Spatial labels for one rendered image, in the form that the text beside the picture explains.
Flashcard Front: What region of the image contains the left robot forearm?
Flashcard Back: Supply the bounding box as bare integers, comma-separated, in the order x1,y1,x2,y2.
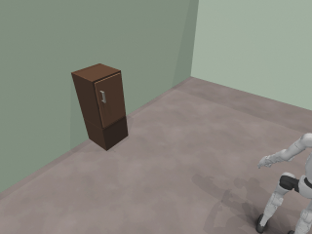
264,149,286,165

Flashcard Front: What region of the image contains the cupboard door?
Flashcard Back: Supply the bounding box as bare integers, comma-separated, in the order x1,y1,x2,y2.
94,73,126,128

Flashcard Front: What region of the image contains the left robot shin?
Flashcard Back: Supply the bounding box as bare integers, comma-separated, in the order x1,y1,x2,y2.
260,193,278,227

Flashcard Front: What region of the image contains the handle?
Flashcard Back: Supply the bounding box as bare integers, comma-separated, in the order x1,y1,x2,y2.
100,91,106,103

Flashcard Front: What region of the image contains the left robot upper arm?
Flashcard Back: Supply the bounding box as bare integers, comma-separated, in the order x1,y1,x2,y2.
279,133,312,162

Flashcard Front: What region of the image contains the left robot foot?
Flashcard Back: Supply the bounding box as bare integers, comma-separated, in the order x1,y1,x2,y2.
255,214,268,234

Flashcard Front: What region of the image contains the left robot hand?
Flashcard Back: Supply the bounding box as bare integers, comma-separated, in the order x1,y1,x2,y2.
257,156,272,168

